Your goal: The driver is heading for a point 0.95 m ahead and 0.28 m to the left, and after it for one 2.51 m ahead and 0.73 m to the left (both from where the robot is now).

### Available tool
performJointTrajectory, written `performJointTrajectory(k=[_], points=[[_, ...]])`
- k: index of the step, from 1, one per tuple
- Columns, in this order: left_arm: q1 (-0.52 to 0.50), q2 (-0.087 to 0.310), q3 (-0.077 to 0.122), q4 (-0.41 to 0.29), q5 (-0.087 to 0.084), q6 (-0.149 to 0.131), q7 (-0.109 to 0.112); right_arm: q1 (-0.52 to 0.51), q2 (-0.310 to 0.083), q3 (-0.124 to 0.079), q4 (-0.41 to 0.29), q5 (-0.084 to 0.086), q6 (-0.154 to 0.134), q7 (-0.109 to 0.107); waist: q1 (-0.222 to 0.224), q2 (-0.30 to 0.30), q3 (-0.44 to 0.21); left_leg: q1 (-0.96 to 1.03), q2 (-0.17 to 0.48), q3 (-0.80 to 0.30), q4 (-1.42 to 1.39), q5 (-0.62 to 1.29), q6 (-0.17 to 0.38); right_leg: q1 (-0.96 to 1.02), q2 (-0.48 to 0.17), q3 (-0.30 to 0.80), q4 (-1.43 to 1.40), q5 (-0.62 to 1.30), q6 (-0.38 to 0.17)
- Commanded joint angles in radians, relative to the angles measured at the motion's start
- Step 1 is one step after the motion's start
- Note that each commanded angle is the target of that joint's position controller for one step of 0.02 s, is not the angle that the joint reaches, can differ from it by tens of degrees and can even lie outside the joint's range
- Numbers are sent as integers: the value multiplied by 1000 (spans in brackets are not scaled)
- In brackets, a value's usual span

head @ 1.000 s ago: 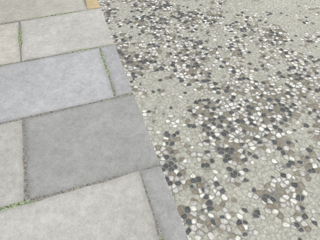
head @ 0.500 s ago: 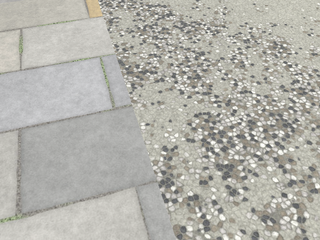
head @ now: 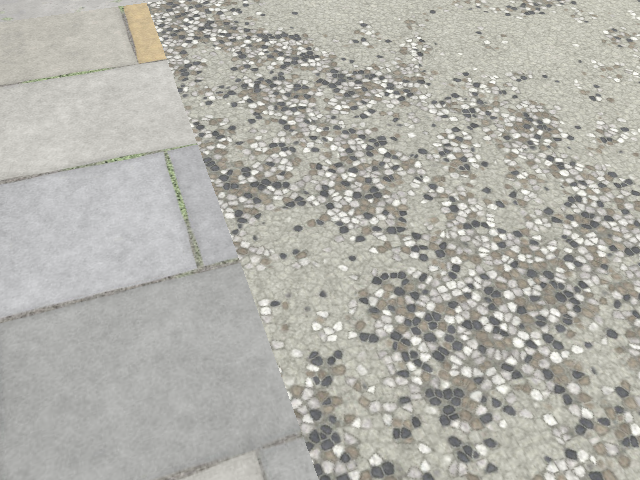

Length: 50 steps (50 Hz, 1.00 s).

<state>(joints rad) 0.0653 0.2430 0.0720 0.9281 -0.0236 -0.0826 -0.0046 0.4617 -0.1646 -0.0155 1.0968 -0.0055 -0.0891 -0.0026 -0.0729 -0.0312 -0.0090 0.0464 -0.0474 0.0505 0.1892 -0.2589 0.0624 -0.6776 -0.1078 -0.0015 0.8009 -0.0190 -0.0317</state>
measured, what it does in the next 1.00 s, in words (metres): walks ahead, turning left: right foot, then left foot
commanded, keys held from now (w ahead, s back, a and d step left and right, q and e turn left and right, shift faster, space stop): w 0.32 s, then w+q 0.68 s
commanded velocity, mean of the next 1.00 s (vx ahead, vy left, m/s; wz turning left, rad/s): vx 0.49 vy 0.00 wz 0.27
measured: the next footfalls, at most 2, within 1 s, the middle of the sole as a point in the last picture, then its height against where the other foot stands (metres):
right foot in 0.20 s outside the picture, level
left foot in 0.78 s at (244, 443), level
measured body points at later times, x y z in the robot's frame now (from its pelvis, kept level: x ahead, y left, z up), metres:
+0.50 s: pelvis +0.29 -0.06 +0.00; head +0.30 -0.06 +0.45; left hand +0.29 +0.20 -0.14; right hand +0.42 -0.32 -0.12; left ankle +0.40 +0.12 -0.66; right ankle +0.28 -0.14 -0.75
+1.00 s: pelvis +0.57 +0.05 +0.00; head +0.59 +0.07 +0.45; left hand +0.63 +0.35 -0.11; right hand +0.73 -0.18 -0.12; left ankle +0.57 +0.11 -0.75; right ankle +0.65 -0.12 -0.66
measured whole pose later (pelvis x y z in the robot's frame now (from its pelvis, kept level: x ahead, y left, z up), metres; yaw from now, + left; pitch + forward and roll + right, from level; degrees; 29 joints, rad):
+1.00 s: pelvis +0.57 +0.05 +0.00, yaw +19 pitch +2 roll +0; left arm 0.11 0.28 0.06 0.84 0.00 -0.12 0.01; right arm 0.28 -0.24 -0.08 0.83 0.01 -0.07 0.02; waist -0.02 -0.02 0.03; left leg -0.25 -0.11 -0.03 0.37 -0.15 0.11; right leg -0.61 -0.11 0.06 1.08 -0.28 0.01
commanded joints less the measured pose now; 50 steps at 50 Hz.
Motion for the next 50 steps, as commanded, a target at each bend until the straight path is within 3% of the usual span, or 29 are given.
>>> performJointTrajectory(k=[1,5,7,8,9,10,11,12,13,14,15,16,17,19,22,25,28,34,37,38,39,40,41,42,43,44,45,46,50], points=[[-173,14,-15,-95,-4,-12,-14,41,-175,-32,-34,6,-8,-12,-5,105,143,-80,243,-121,-103,324,111,-30,33,-40,-150,92,5],[-259,26,-23,-139,-10,-24,-39,74,-176,-41,-17,16,2,-13,-4,106,169,38,292,-104,-60,395,109,-35,45,-35,-248,62,-33],[-228,55,-13,-144,-9,-31,-47,49,-197,-51,-26,15,7,-14,38,125,125,85,306,-86,22,618,93,58,76,-54,-276,2,-63],[-169,83,-1,-133,-8,-32,-45,37,-213,-57,-30,13,11,-14,75,152,70,100,306,-80,100,807,84,159,110,-75,-268,-31,-80],[-32,122,21,-96,-8,-31,-40,16,-218,-59,-36,9,18,-14,149,170,-16,84,283,-57,256,966,67,335,147,-97,-270,-44,-106],[164,169,44,-40,-7,-27,-31,-12,-210,-54,-53,5,21,-11,238,167,-125,-64,243,-38,485,925,35,622,114,-51,-258,-21,-144],[344,250,63,-3,16,-19,-18,21,-149,-36,-78,-5,15,-6,249,-7,-288,-378,138,-4,852,498,-3,977,-126,275,-264,-124,-232],[361,240,52,7,24,-16,-23,109,-37,-5,-65,19,-15,8,186,-242,-436,-643,-31,-112,1170,-263,-40,1159,-321,776,-467,-279,-369],[285,166,29,3,13,-20,-28,24,-135,-30,-82,42,-41,12,194,-153,-318,-743,36,-209,1259,-251,-11,1056,-267,723,-517,-325,-310],[191,113,14,-15,10,-24,-27,-79,-177,-40,-116,61,-52,11,170,-100,-170,-771,87,-165,1248,-178,5,886,-230,531,-530,-253,-263],[108,91,4,-26,17,-33,-35,-125,-170,-43,-128,54,-52,0,122,15,-89,-721,141,-142,1176,-88,7,704,-193,405,-564,-140,-234],[71,60,-5,-27,25,-43,-40,-134,-171,-56,-127,36,-39,-11,87,24,-56,-660,176,-139,1107,-46,9,589,-153,320,-587,-69,-214],[60,42,-12,-18,32,-45,-43,-92,-144,-57,-119,34,-21,-13,53,3,-43,-604,196,-147,1076,-25,11,520,-132,256,-616,-66,-204],[92,55,-9,7,33,-48,-38,-70,-103,-56,-115,40,8,-16,36,-23,-8,-584,211,-140,1017,-17,7,439,-122,184,-668,-72,-209],[143,107,2,30,41,-50,-12,-184,-131,-67,-161,33,25,-19,48,-17,50,-710,217,-162,902,113,-15,442,-126,111,-715,-59,-205],[184,117,3,39,41,-46,6,-260,-133,-72,-187,27,19,-7,68,-8,56,-780,188,-180,750,278,-19,513,-115,30,-712,7,-173],[210,124,1,40,35,-43,17,-360,-118,-63,-221,25,13,10,100,-7,71,-758,166,-117,594,388,-19,548,-103,-56,-719,31,-143],[308,153,12,68,21,-8,24,-519,-99,-44,-320,27,14,50,152,3,118,-835,142,-36,452,258,8,784,-175,-126,-621,158,-124],[260,194,24,41,14,12,33,-454,-145,-63,-347,29,17,67,86,-58,44,-653,61,58,441,96,57,808,-184,-179,-434,620,-90],[241,204,27,30,15,21,37,-339,-182,-85,-327,32,19,68,20,-71,-24,-497,13,84,425,82,83,783,-168,-201,-273,760,-72],[229,198,22,16,13,24,40,-170,-249,-121,-287,34,21,59,-65,-46,-115,-237,-17,59,362,141,124,670,-125,-222,-41,710,-35],[249,156,5,-17,37,10,37,-27,-360,-154,-262,32,30,34,-90,129,-228,75,192,-269,351,164,200,384,-60,-230,305,262,10],[311,34,-32,-59,33,-33,15,-65,-395,-149,-290,30,22,36,12,311,-353,359,405,-862,161,14,399,-7,168,-53,628,-529,55],[189,131,-11,-82,-5,-76,-1,-39,-310,-125,-288,17,20,38,-51,187,-345,364,381,-829,101,7,341,-118,112,110,665,-503,17],[121,147,-7,-107,-27,-92,-6,-82,-254,-112,-294,15,14,33,-42,148,-222,257,342,-657,113,76,293,-163,67,95,623,-425,-9],[110,137,-6,-103,-12,-93,1,-164,-225,-101,-314,18,8,36,13,27,-132,82,296,-530,102,184,261,-111,20,89,524,-351,-10],[113,150,7,-97,10,-82,10,-227,-192,-91,-333,16,6,35,50,14,-92,-48,261,-445,87,266,240,-35,-11,84,434,-316,-1],[131,147,12,-101,17,-65,10,-254,-181,-85,-347,10,6,32,81,31,-72,-134,238,-414,61,301,236,27,-26,88,395,-298,8],[73,111,10,-146,39,-29,20,-211,-243,-99,-350,20,2,7,90,49,-17,-260,197,-329,15,396,240,33,-9,53,177,-180,73]])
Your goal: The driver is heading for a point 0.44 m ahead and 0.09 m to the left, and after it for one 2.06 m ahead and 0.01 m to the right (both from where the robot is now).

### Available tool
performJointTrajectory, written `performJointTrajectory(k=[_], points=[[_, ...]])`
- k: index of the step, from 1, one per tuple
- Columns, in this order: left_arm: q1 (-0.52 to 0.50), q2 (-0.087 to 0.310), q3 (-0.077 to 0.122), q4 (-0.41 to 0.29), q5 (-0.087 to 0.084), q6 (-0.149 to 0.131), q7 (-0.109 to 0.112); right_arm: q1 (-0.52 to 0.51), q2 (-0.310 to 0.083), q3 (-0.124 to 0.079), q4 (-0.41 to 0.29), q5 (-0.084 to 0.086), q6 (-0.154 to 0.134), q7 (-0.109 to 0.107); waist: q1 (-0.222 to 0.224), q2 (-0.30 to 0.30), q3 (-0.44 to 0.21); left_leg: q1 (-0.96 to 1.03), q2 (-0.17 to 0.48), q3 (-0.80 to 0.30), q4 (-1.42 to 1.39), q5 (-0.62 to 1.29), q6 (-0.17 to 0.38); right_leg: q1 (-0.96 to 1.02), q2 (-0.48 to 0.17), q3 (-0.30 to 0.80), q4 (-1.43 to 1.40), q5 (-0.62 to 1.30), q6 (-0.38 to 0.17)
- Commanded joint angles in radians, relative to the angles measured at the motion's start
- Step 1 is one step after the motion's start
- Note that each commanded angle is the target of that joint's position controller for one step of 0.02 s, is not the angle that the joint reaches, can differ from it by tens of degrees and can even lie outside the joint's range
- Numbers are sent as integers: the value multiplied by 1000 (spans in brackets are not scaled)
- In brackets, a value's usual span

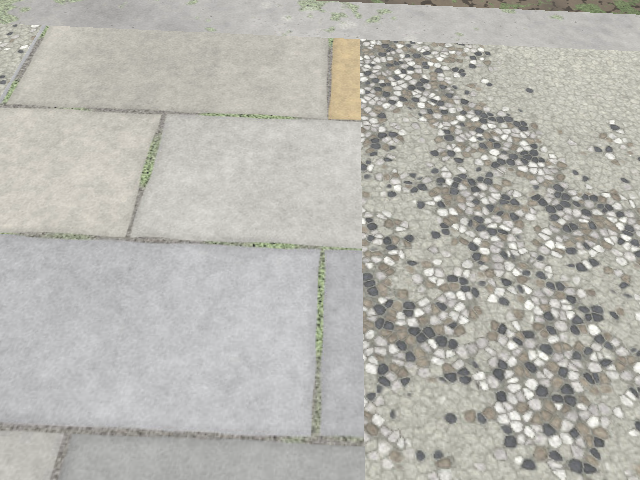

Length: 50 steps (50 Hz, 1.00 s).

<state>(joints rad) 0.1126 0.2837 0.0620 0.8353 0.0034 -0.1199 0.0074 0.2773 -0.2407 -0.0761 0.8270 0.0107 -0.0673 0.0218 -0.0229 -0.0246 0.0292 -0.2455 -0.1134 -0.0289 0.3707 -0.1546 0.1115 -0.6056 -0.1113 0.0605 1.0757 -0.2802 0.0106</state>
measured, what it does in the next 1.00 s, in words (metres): walks ahead, turning left: right foot, then left foot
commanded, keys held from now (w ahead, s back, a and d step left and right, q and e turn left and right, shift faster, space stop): w+q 0.68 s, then w+e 0.32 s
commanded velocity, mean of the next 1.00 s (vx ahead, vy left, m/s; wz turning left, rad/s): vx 0.50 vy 0.00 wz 0.41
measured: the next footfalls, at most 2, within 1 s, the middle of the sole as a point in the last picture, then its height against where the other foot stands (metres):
right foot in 0.28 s outside the picture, level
left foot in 0.80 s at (213, 449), level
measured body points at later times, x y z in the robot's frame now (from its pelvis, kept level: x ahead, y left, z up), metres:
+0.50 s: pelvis +0.29 -0.04 +0.00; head +0.31 -0.04 +0.45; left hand +0.29 +0.25 -0.11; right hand +0.49 -0.27 -0.11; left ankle +0.27 +0.11 -0.66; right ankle +0.32 -0.14 -0.74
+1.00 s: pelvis +0.52 +0.11 +0.00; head +0.54 +0.13 +0.45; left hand +0.49 +0.41 -0.13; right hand +0.73 -0.09 -0.10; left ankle +0.50 +0.20 -0.74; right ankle +0.57 -0.05 -0.65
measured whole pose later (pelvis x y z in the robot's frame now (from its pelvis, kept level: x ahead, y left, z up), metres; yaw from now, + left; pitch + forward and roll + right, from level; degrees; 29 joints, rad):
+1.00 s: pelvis +0.52 +0.11 +0.00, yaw +23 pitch +1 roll +1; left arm 0.24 0.31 0.07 0.87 -0.04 -0.06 -0.01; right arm 0.25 -0.25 -0.07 0.72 -0.01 -0.08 0.02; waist 0.00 -0.04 0.04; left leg -0.23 -0.02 0.12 0.40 -0.19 0.06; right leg -0.56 -0.11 0.05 1.16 -0.30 0.00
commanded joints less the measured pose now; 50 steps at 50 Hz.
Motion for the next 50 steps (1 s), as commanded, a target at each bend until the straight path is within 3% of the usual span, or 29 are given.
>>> performJointTrajectory(k=[1,5,8,11,13,14,15,16,17,18,19,20,23,26,30,33,36,38,39,40,41,42,43,44,45,46,48,50], points=[[-18,66,19,-68,13,9,9,-7,-175,-41,-79,5,-18,-25,26,50,-43,23,248,-234,-167,286,178,-45,7,-14,-178,146,40],[-158,38,6,-113,2,-1,-3,48,-175,-42,-73,10,-7,-34,-31,102,-26,-4,195,-201,-142,168,114,41,77,-30,-475,375,35],[-214,62,9,-148,-10,-10,-15,89,-172,-42,-60,16,-1,-35,-52,120,-23,54,225,-269,-94,116,99,66,98,-10,-558,383,20],[-194,101,20,-158,-13,-27,-27,89,-173,-43,-66,14,10,-45,-28,143,-32,146,264,-357,-5,122,85,104,103,11,-610,274,-7],[-59,133,38,-126,-7,-38,-24,59,-158,-38,-86,9,16,-46,47,160,-88,140,223,-361,114,236,53,292,114,-16,-659,239,-48],[84,175,53,-106,10,-42,-19,34,-116,-20,-109,1,13,-40,116,121,-209,45,168,-308,323,216,20,539,11,65,-621,239,-104],[239,258,74,-91,26,-34,-9,132,-54,-2,-133,5,5,-40,116,-91,-377,-256,38,-181,672,-76,-54,926,-220,395,-626,159,-227],[266,236,71,-67,5,-22,-18,205,-77,5,-142,28,-3,-38,85,-329,-431,-492,37,-153,882,-448,-74,1032,-345,746,-734,-67,-310],[207,139,46,-94,-8,-14,-16,147,-176,-17,-126,36,1,-38,104,-176,-281,-571,103,-172,971,-379,-80,910,-309,647,-764,-198,-265],[156,99,34,-105,-5,-2,-12,55,-196,-23,-143,25,8,-38,108,-79,-168,-567,144,-127,971,-292,-83,762,-264,478,-777,-151,-218],[106,84,26,-102,3,5,-13,10,-179,-24,-157,13,12,-36,82,-35,-85,-528,175,-109,921,-231,-84,617,-215,362,-810,-42,-200],[79,66,19,-98,8,5,-14,-1,-164,-28,-163,9,18,-33,56,-50,-47,-492,206,-109,872,-193,-81,531,-177,277,-838,33,-187],[75,82,27,-77,4,-7,-18,14,-104,-19,-178,19,36,-26,30,-76,-25,-447,237,-79,810,-135,-86,446,-147,120,-907,170,-198],[92,117,40,-58,4,-12,-15,-31,-96,-16,-207,13,39,-25,31,-44,-25,-502,247,-84,708,-24,-102,485,-158,20,-923,311,-212],[110,140,44,-43,0,4,-7,-135,-80,-6,-232,14,27,-1,68,-35,-3,-468,232,-26,475,172,-98,524,-123,-125,-921,370,-175],[162,166,48,-25,-9,19,-3,-238,-65,4,-270,14,23,19,110,-27,31,-458,215,28,353,191,-85,584,-143,-172,-910,370,-163],[220,182,51,6,-28,38,-9,-290,-59,8,-305,14,21,30,113,-27,55,-424,181,53,273,68,-50,649,-182,-171,-875,466,-164],[215,213,54,21,-41,49,-10,-245,-96,-8,-307,6,19,29,51,-64,19,-303,122,93,225,-50,-11,683,-192,-175,-768,769,-161],[201,220,51,29,-46,55,-8,-132,-134,-29,-277,1,17,26,-28,-71,-45,-139,90,113,164,-25,16,670,-172,-195,-630,898,-145],[201,196,37,36,-46,56,-5,35,-188,-57,-224,-1,17,14,-113,-56,-142,139,85,107,131,76,44,550,-130,-218,-434,868,-116],[207,118,5,6,-11,46,-10,212,-286,-81,-190,-14,22,-9,-163,96,-301,489,325,-171,184,181,113,274,-59,-218,-79,419,-73],[312,30,-23,-3,-20,21,-26,183,-327,-72,-199,-22,15,-9,-64,277,-455,689,555,-639,56,59,263,-32,111,-58,214,-337,-35],[197,154,11,1,-59,9,-30,178,-235,-52,-204,-22,7,-3,-130,128,-401,605,529,-593,-5,26,212,-108,80,63,287,-312,-42],[123,162,18,-36,-72,7,-31,122,-203,-39,-190,-17,0,-2,-104,133,-236,468,490,-408,-25,90,166,-162,41,39,259,-224,-46],[109,140,15,-32,-54,13,-24,53,-167,-27,-184,-11,-5,1,-56,86,-162,332,442,-297,-51,139,134,-128,-4,25,193,-139,-38],[122,135,21,-23,-37,26,-21,-3,-132,-19,-184,-11,-11,4,-20,106,-107,227,403,-208,-91,150,115,-86,-28,22,145,-78,-28],[192,97,20,3,-40,59,-18,-50,-106,-17,-174,-19,-33,3,32,125,-87,114,377,-119,-174,137,104,9,-47,27,125,10,-13],[184,71,19,0,-40,78,-14,-60,-115,-23,-153,-26,-49,-4,48,102,-45,76,374,-39,-220,187,102,-19,-46,37,94,67,1]])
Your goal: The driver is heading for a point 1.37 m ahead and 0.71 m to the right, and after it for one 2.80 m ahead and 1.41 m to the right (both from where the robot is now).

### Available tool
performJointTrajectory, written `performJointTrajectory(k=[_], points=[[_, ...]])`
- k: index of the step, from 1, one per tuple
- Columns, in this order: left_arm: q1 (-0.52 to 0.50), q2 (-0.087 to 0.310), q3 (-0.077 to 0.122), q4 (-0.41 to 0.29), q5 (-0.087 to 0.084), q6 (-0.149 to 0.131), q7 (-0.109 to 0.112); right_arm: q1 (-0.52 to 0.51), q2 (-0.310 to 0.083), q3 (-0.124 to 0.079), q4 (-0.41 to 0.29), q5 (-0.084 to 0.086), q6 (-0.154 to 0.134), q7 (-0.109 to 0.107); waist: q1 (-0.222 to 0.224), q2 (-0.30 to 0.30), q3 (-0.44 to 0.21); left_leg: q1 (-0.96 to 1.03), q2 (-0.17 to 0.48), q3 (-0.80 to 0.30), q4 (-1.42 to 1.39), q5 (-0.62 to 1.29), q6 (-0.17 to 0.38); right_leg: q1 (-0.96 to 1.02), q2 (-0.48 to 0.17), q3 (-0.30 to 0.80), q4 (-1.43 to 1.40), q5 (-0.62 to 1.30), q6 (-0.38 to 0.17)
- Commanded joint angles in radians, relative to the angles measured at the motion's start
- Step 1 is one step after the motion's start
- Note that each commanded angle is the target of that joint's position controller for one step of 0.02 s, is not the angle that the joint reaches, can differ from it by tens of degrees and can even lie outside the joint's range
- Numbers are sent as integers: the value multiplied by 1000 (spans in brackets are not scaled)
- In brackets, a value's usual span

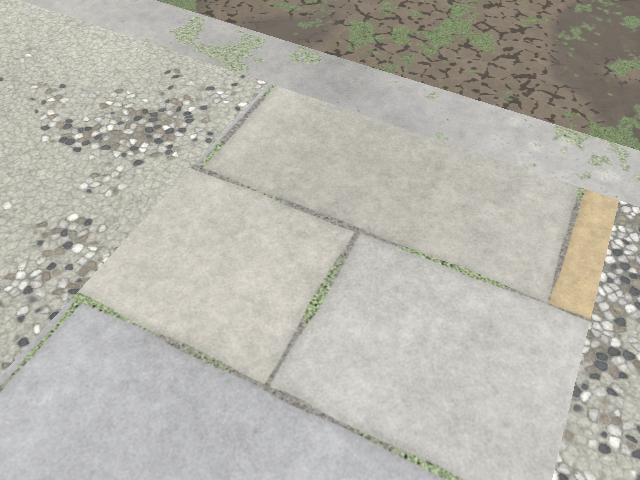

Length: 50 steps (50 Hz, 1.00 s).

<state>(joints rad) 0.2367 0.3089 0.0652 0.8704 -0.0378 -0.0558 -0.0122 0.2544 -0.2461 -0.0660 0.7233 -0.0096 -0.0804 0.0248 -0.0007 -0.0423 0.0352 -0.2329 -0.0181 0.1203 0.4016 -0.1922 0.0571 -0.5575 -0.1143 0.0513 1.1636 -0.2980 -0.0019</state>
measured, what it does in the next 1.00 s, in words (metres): walks ahead, turning right: right foot, then left foot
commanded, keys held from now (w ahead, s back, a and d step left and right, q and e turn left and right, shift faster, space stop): w+e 0.96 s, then e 0.04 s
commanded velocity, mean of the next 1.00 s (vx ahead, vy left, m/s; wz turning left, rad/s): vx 0.50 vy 0.00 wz -0.52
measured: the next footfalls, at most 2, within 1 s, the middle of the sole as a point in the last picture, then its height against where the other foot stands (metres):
right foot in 0.34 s outside the picture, level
left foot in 0.84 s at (361, 385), level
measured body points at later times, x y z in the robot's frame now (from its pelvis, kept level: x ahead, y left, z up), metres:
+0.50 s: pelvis +0.27 -0.09 -0.01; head +0.31 -0.11 +0.44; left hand +0.46 +0.15 -0.12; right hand +0.34 -0.39 -0.12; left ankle +0.25 +0.09 -0.64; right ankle +0.30 -0.16 -0.74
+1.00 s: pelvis +0.56 -0.14 -0.01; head +0.58 -0.14 +0.44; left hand +0.81 +0.04 -0.12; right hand +0.52 -0.44 -0.10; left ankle +0.65 -0.06 -0.74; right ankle +0.44 -0.21 -0.65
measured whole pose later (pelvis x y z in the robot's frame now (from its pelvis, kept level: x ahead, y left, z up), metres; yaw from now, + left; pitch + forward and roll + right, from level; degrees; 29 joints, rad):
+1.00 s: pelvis +0.56 -0.14 -0.01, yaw -35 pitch +1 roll +2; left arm 0.29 0.31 0.07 0.69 -0.03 -0.02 0.00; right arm 0.20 -0.26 -0.06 0.73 -0.01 -0.10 0.01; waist -0.01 -0.05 0.02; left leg -0.29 -0.03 0.05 0.45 -0.19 0.02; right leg -0.50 -0.01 0.07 1.20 -0.37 -0.01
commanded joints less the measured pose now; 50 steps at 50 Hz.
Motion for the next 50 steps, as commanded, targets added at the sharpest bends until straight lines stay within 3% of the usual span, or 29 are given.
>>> performJointTrajectory(k=[1,3,7,10,12,15,16,17,18,19,20,21,22,23,24,28,32,36,39,41,42,43,44,45,46,47,50], points=[[39,41,16,-43,3,17,8,-31,-113,-35,-37,-11,-39,-13,24,113,-34,66,276,-152,-261,242,151,-98,-41,55,-22,123,19],[-6,33,16,-60,8,16,7,-11,-115,-37,-15,-14,-39,-24,13,108,-9,96,266,-87,-269,263,139,-153,-32,68,-113,215,26],[-121,3,2,-98,18,7,-18,8,-145,-45,9,-6,-32,-38,-26,91,30,138,258,19,-283,262,110,-139,-10,-1,-355,381,9],[-208,-5,-7,-144,20,6,-37,58,-167,-55,40,8,-17,-44,-62,78,65,235,295,52,-256,293,104,-175,-2,-44,-453,350,-19],[-236,4,-6,-173,19,6,-50,69,-181,-62,53,20,-1,-46,-62,87,70,308,318,67,-209,372,92,-188,11,-74,-489,271,-44],[-159,51,18,-187,14,12,-57,36,-226,-72,49,30,23,-55,6,137,-14,351,316,103,-16,832,56,-19,103,-164,-496,117,-104],[-47,89,39,-166,9,14,-54,18,-237,-72,46,34,32,-57,73,140,-77,328,296,118,143,934,36,130,150,-186,-517,100,-133],[112,151,74,-129,9,16,-40,8,-227,-65,43,38,33,-58,158,110,-162,219,250,137,376,851,-3,383,188,-167,-589,168,-172],[203,255,100,-111,10,26,-16,42,-141,-36,19,2,19,-58,148,-93,-235,-64,176,128,711,247,-54,656,-2,143,-602,243,-236],[153,304,100,-147,16,10,-24,116,-48,-3,-30,3,-17,-45,44,-247,-389,-433,-47,-88,1021,-418,-101,931,-212,763,-789,18,-457],[170,209,74,-158,18,-1,-33,-16,-149,-19,-41,41,-52,-30,126,-77,-386,-544,5,-238,1052,-372,-70,940,-211,757,-881,-28,-402],[139,163,63,-153,18,-11,-31,-76,-159,-21,-62,61,-67,-24,115,-48,-250,-590,44,-224,998,-288,-44,829,-182,610,-878,15,-361],[71,134,52,-164,14,-16,-30,-83,-148,-19,-52,41,-72,-33,63,49,-159,-548,93,-219,905,-213,-38,669,-136,489,-871,120,-324],[13,96,42,-178,17,-17,-26,-82,-162,-28,-44,14,-66,-40,27,46,-118,-478,121,-216,823,-172,-44,545,-100,399,-877,226,-306],[-13,84,35,-197,30,-17,-20,-62,-167,-34,-41,8,-53,-38,-2,23,-106,-413,136,-219,793,-143,-50,466,-77,357,-897,290,-301],[15,124,46,-201,24,-21,4,-93,-121,-23,-62,-7,-17,-41,-12,19,-72,-395,124,-180,606,-41,-106,348,-31,246,-933,445,-298],[63,133,49,-192,15,-7,22,-239,-87,-5,-97,-3,-22,-31,46,-30,-50,-349,67,-167,295,212,-126,315,36,185,-912,354,-233],[120,134,50,-176,9,7,27,-330,-108,-7,-124,16,-40,-10,84,-52,-40,-296,22,-177,138,261,-115,363,8,265,-857,254,-215],[119,131,52,-178,12,16,32,-301,-145,-22,-123,20,-56,1,57,-82,-44,-249,13,-196,79,159,-79,439,-25,358,-774,244,-195],[83,107,45,-195,15,19,31,-159,-177,-43,-89,15,-67,-5,-25,-96,-99,-47,13,-174,21,150,-32,420,19,352,-653,335,-155],[68,56,25,-215,25,14,26,-21,-221,-58,-75,-5,-71,-13,-91,-39,-222,197,138,-280,53,126,30,323,72,291,-429,288,-119],[192,-8,6,-240,8,5,28,112,-308,-80,-49,-24,-61,-17,-69,230,-381,578,373,-684,14,-48,187,-18,219,150,-76,-53,-40],[217,53,6,-239,-1,1,28,125,-251,-68,-38,3,-52,-10,-65,345,-379,603,453,-935,-79,-285,222,-199,177,139,99,-292,-25],[142,131,28,-234,-3,6,27,72,-175,-47,-52,12,-44,-14,-85,221,-229,478,415,-806,-104,-361,178,-255,124,142,167,-210,-17],[69,137,31,-248,8,12,26,25,-149,-36,-59,7,-33,-19,-79,144,-140,350,371,-657,-111,-272,141,-241,88,98,167,-135,-12],[28,124,33,-263,19,13,22,-13,-130,-28,-51,2,-27,-19,-59,117,-67,230,328,-551,-138,-161,129,-220,60,88,119,-83,-10],[38,73,33,-271,10,32,14,-63,-110,-19,-36,-4,-34,-22,-7,156,-12,70,268,-335,-188,161,122,-120,20,59,32,-39,4]])
Velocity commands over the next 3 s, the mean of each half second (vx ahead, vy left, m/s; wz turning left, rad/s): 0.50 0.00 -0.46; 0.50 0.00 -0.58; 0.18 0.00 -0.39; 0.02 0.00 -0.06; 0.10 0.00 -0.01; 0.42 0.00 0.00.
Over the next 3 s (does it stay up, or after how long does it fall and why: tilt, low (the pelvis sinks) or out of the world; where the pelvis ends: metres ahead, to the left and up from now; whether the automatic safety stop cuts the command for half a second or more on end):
stays up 0.93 -0.47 -0.03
